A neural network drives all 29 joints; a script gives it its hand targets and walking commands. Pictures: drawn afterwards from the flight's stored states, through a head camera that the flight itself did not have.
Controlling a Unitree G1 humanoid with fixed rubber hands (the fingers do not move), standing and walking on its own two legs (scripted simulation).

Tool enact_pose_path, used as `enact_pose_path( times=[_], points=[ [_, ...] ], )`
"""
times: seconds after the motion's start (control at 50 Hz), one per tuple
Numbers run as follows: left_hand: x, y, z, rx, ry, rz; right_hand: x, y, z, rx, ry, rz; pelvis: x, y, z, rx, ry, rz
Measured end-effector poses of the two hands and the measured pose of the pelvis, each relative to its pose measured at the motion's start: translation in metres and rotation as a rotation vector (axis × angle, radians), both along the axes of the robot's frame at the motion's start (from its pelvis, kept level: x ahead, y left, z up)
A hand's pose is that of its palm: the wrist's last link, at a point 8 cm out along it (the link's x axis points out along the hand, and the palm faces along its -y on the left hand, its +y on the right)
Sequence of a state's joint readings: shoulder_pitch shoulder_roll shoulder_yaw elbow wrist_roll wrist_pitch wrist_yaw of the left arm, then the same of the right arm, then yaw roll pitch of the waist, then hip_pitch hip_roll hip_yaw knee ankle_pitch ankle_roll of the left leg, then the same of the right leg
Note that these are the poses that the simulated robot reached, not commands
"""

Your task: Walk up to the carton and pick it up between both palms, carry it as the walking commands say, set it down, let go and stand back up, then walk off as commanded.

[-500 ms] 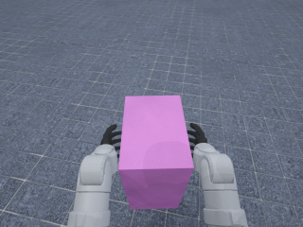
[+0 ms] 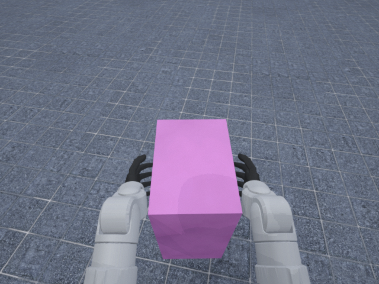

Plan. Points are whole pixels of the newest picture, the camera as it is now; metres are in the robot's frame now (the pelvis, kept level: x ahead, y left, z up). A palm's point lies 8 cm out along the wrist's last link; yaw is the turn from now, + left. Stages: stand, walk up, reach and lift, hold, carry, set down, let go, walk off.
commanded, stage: carry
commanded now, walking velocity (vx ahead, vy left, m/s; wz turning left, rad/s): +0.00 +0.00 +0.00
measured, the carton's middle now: (191, 194) +0.32 +0.00 +0.01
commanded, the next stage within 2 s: none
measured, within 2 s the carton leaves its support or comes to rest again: neither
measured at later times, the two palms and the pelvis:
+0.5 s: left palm (133, 182) +0.31 +0.13 +0.07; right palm (246, 181) +0.31 -0.11 +0.07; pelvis +0.02 +0.01 +0.00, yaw +0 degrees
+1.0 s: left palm (131, 180) +0.32 +0.13 +0.07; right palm (243, 179) +0.32 -0.11 +0.07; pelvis +0.02 +0.01 +0.00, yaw +0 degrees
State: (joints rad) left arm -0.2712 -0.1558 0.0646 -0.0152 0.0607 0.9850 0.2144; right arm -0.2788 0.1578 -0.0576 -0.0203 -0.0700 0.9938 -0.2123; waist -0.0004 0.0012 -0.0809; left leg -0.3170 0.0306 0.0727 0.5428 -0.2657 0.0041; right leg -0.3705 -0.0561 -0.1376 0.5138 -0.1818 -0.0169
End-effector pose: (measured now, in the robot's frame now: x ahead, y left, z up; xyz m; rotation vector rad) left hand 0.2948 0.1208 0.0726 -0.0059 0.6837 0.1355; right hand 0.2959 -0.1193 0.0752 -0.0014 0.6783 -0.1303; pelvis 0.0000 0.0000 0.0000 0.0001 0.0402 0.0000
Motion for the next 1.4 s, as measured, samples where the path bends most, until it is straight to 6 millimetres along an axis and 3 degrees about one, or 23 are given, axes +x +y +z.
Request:
enact_pose_path(
  times=[0.54, 1.4],
  points=[
    [0.018, 0.006, -0.003, -0.001, -0.002, -0.006, 0.018, 0.006, -0.001, -0.014, -0.002, 0.005, 0.02, 0.006, 0.001, -0.007, 0.001, -0.002],
    [0.023, 0.012, 0.001, 0.006, -0.006, -0.011, 0.022, 0.012, 0.001, -0.011, -0.007, 0.003, 0.023, 0.013, 0.002, -0.007, -0.007, -0.003]
  ],
)
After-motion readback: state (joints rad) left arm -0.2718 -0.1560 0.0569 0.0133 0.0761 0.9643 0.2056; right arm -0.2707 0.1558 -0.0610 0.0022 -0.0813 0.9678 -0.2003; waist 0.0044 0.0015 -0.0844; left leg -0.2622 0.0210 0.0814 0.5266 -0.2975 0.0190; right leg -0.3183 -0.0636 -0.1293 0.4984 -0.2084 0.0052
